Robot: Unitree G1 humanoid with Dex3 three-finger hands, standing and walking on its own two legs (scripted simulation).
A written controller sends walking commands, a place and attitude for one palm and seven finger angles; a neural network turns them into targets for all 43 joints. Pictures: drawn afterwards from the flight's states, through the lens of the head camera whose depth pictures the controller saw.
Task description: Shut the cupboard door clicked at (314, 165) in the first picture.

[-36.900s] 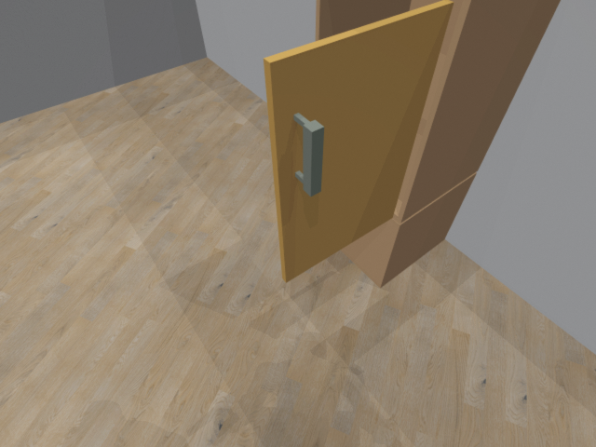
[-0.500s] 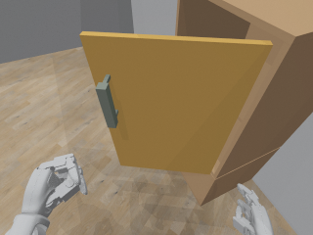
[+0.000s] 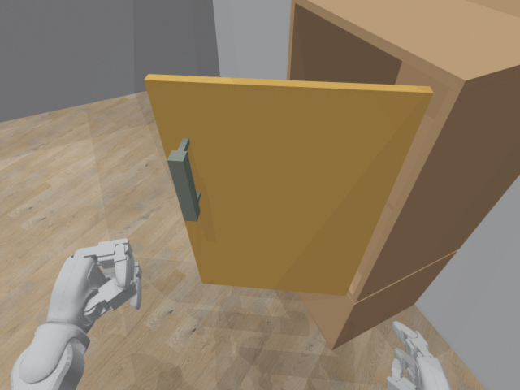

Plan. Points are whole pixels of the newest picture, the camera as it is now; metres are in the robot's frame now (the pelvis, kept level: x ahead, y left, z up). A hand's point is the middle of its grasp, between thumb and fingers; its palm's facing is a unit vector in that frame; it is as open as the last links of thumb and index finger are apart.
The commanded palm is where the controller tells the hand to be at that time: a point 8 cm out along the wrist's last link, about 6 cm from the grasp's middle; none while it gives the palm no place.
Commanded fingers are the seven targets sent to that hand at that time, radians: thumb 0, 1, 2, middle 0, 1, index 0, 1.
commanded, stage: raise the hand and make a fist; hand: left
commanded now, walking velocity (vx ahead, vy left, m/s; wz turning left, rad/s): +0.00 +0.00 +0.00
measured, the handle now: (188, 180) +0.43 +0.16 +0.10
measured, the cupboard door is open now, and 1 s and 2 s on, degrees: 59 59 59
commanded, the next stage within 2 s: bring the fist close to the handle in 0.16 s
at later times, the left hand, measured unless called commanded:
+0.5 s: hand (143, 276) +0.24 +0.18 +0.10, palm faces -0.01 -1.00 -0.05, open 3.1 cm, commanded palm +0.23 +0.22 +0.11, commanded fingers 0.00 0.90 0.90 -1.30 -1.50 -1.30 -1.50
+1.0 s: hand (182, 241) +0.30 +0.14 +0.10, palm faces -0.02 -1.00 -0.04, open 3.1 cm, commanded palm +0.28 +0.19 +0.11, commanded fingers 0.00 0.90 0.90 -1.30 -1.50 -1.30 -1.50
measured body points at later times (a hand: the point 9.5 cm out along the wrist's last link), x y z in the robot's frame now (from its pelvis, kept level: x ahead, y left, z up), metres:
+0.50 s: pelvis -0.01 +0.00 +0.00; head +0.00 +0.00 +0.45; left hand +0.24 +0.23 +0.11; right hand +0.18 -0.22 -0.07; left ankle +0.02 +0.07 -0.71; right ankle -0.01 -0.09 -0.71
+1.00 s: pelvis +0.01 -0.01 +0.00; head +0.02 -0.02 +0.45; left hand +0.29 +0.19 +0.11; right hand +0.18 -0.24 -0.08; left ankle +0.02 +0.07 -0.71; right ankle -0.01 -0.09 -0.71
